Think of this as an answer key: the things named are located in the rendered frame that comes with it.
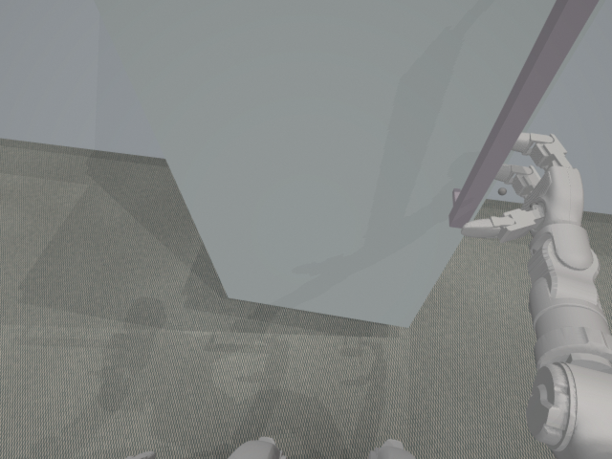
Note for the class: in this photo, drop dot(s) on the robot right hand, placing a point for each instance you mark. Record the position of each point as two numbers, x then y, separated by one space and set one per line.
559 193

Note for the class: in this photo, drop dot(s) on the robot right shin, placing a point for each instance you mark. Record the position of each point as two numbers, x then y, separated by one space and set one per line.
393 443

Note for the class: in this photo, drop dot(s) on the robot left thigh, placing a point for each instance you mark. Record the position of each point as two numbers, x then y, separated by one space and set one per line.
257 450

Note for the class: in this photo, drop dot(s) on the right robot forearm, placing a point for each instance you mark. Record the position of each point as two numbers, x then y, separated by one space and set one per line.
568 319

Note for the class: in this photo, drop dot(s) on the fridge door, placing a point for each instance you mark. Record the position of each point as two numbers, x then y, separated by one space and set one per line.
316 143

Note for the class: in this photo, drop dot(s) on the right robot upper arm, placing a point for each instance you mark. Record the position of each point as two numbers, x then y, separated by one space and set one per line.
570 410

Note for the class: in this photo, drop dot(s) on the handle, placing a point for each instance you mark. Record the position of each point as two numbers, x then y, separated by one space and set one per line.
559 33

